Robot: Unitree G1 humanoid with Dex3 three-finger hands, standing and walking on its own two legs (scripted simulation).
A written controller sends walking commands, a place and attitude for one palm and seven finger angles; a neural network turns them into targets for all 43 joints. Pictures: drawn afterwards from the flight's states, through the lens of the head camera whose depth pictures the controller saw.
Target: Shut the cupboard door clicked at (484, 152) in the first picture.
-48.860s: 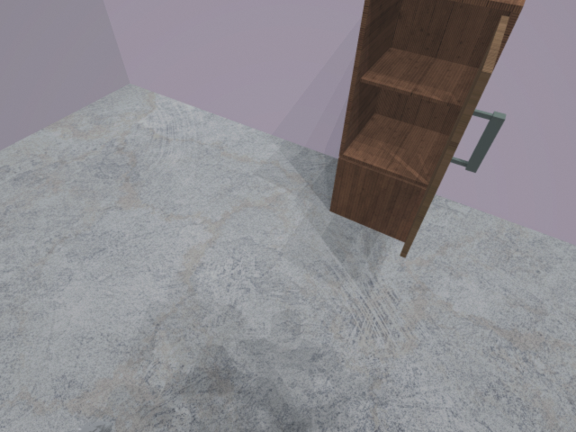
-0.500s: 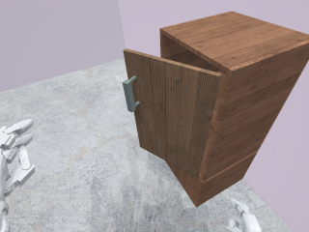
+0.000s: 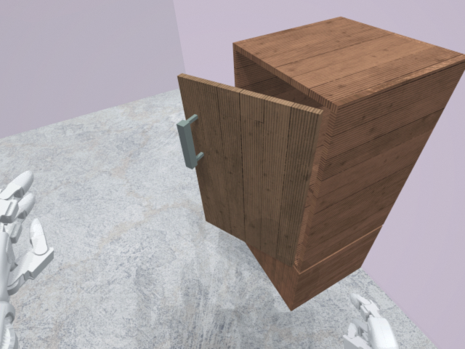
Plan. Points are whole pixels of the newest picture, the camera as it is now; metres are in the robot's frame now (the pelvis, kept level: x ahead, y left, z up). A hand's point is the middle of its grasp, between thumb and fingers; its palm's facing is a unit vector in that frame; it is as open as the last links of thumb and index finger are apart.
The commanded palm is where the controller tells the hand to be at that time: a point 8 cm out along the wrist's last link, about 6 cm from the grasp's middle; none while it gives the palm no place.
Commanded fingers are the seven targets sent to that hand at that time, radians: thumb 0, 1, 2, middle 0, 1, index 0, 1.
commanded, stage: step back with the hand held close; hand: left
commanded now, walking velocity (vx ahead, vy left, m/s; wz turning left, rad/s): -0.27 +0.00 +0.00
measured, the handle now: (192, 141) +0.63 +0.19 +0.01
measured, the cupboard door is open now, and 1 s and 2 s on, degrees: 28 28 28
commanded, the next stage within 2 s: stop stepping back and stand still in 1.16 s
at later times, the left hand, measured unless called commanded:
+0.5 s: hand (4, 279) +0.15 +0.30 +0.16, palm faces +0.38 -0.78 -0.49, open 7.4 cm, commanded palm +0.09 +0.34 +0.17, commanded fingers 0.00 0.90 0.90 -0.20 -0.30 -0.20 -0.30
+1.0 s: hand out of the picture +0.04 +0.33 +0.17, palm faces +0.50 -0.75 -0.43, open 7.4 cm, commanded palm -0.04 +0.35 +0.17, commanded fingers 0.00 0.90 0.90 -0.20 -0.30 -0.20 -0.30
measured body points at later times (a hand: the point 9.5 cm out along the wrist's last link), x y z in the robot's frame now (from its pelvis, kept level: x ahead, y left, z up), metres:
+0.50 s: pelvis -0.05 +0.04 -0.01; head -0.05 +0.03 +0.44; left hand +0.12 +0.34 +0.19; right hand +0.12 -0.21 -0.09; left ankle +0.03 +0.12 -0.74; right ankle -0.06 -0.11 -0.74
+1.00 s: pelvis -0.15 +0.04 -0.02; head -0.15 +0.06 +0.43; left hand +0.01 +0.36 +0.19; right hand +0.03 -0.19 -0.09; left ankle +0.02 +0.13 -0.74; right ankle -0.12 -0.10 -0.72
